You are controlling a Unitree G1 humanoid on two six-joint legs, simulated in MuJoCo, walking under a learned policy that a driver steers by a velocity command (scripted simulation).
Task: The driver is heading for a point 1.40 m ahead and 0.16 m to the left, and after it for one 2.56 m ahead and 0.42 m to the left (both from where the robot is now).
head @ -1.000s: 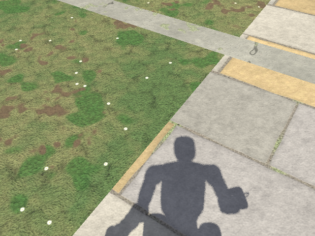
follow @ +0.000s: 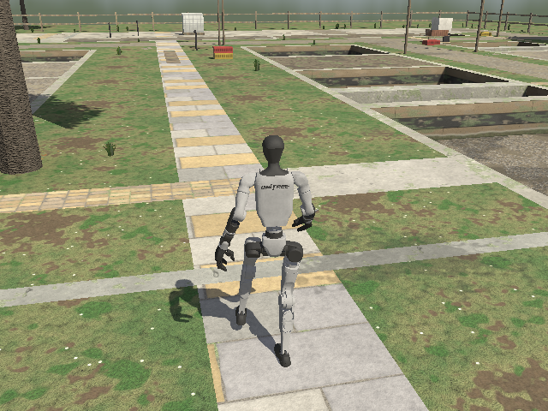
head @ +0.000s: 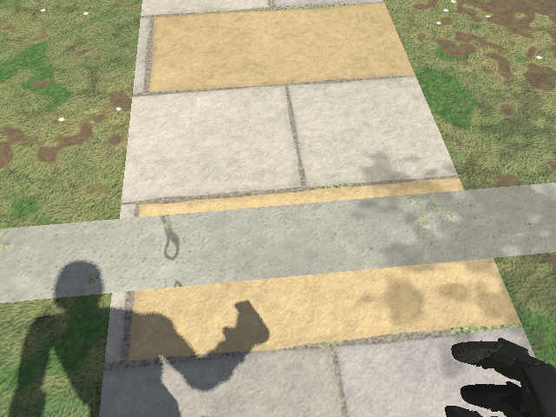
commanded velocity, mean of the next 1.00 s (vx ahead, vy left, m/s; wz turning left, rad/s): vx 1.00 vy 0.00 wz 0.07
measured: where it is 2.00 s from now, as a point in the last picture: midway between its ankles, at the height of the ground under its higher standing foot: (314, 94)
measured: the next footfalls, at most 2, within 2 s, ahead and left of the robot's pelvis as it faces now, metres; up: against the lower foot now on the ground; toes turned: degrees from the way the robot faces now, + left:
left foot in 0.08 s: +0.29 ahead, +0.18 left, +0.00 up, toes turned -9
right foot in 0.52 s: +0.63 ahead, -0.14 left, +0.00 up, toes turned -15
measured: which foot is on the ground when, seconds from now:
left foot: up 0.00-0.06, down 0.08-0.52, up 0.54-0.96, down 0.98-1.00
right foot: down 0.00-0.10, up 0.12-0.50, down 0.52-0.98, up 1.00-1.00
